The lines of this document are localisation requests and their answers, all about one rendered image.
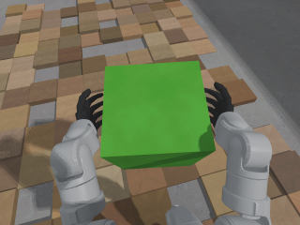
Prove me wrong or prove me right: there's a robot left forearm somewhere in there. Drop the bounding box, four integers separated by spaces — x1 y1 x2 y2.
50 119 106 225

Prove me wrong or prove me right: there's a robot right forearm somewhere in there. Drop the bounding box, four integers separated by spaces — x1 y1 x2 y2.
214 112 273 225

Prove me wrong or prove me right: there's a right robot thigh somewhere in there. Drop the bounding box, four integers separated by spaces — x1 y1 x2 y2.
165 206 203 225

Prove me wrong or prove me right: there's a robot right hand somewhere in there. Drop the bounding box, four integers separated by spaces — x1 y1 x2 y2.
204 82 234 127

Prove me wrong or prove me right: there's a robot left hand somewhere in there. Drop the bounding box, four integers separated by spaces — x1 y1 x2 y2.
75 88 103 131

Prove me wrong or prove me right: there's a right robot upper arm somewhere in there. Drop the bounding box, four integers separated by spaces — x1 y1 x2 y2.
214 215 264 225

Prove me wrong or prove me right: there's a carton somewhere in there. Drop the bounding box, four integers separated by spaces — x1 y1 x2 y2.
100 60 216 170

